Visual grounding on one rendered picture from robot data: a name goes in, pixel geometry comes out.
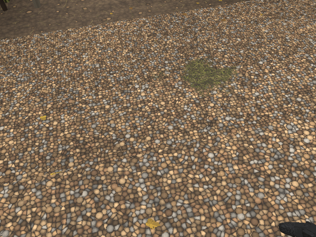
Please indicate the robot right hand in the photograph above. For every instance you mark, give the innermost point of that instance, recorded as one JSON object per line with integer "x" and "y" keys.
{"x": 298, "y": 229}

